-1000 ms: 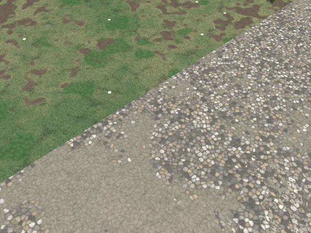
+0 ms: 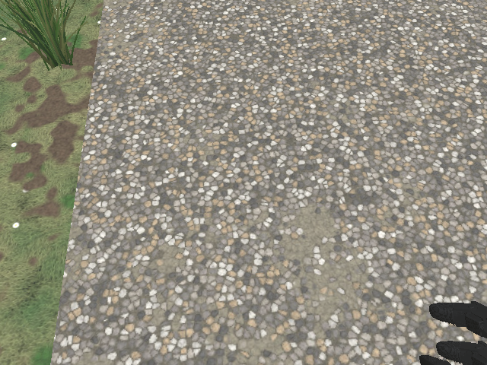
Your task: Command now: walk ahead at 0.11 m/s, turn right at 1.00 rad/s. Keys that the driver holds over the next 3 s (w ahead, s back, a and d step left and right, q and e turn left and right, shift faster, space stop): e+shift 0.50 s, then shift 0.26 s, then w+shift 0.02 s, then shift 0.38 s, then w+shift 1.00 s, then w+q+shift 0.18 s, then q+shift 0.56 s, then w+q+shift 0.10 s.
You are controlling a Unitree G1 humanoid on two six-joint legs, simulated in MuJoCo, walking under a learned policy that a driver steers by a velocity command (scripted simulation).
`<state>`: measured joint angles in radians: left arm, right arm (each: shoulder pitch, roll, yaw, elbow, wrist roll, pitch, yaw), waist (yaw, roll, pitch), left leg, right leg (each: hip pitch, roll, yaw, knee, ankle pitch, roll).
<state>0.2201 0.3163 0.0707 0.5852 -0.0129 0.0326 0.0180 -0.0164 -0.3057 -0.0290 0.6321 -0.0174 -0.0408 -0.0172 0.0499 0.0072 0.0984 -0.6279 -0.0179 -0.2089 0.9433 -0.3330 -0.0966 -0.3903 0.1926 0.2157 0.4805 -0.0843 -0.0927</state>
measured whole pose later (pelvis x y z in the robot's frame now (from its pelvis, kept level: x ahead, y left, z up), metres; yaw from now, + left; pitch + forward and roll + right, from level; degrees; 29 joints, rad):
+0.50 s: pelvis +0.06 +0.08 +0.01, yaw -30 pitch +1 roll +2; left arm 0.21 0.33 0.09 0.57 -0.02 0.08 0.01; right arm 0.11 -0.27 -0.06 0.68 -0.02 0.03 -0.03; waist -0.01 -0.01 0.09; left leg -0.26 0.05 0.15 0.40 -0.16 0.00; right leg -0.53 -0.09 0.01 0.99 -0.34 0.09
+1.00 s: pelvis +0.07 +0.02 +0.00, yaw -41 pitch +1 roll -1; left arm 0.17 0.23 0.02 0.69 0.01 0.01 0.01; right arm 0.16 -0.28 -0.05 0.75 -0.01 0.01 0.00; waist -0.01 0.04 0.00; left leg -0.30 0.05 0.00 0.55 -0.21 -0.04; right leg -0.23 0.07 0.03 0.50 -0.28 -0.05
